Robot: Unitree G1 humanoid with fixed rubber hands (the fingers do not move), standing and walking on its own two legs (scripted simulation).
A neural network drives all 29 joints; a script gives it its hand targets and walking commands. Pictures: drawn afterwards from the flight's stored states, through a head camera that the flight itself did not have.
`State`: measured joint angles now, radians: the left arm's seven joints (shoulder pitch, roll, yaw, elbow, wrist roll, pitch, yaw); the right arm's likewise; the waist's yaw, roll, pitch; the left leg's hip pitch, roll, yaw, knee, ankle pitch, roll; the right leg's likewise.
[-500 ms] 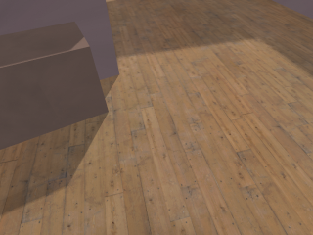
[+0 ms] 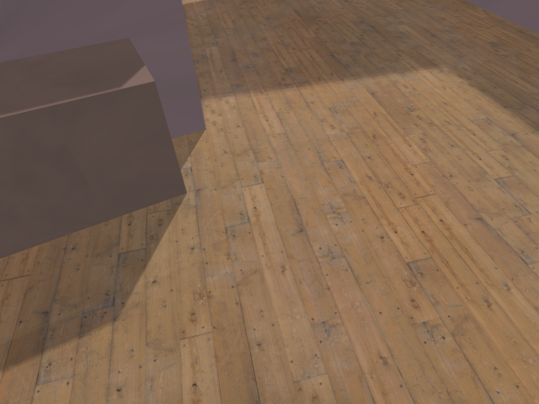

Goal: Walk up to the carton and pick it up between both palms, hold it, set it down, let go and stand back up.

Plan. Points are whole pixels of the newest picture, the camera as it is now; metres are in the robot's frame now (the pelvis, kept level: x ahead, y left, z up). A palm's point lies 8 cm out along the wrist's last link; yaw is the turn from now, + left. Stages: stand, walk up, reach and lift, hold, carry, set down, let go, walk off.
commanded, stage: stand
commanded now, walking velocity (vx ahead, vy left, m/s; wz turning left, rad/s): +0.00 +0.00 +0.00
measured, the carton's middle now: out of the picture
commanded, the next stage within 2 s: walk up in 0.04 s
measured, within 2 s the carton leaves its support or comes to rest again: neither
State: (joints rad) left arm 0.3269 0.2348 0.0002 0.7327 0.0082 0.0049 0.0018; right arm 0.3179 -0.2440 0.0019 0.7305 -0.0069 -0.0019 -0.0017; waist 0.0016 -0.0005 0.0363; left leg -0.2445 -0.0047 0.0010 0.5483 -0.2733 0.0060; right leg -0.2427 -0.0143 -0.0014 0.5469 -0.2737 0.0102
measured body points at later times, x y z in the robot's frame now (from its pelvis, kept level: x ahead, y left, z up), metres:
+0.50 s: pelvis +0.03 +0.06 +0.00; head +0.03 +0.06 +0.45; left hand +0.01 +0.35 -0.12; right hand +0.16 -0.20 -0.11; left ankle +0.08 +0.25 -0.68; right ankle +0.01 -0.12 -0.73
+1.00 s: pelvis +0.17 +0.22 -0.03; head +0.17 +0.19 +0.42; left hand +0.16 +0.50 -0.11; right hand +0.31 -0.02 -0.17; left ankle +0.11 +0.31 -0.72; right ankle +0.29 +0.16 -0.74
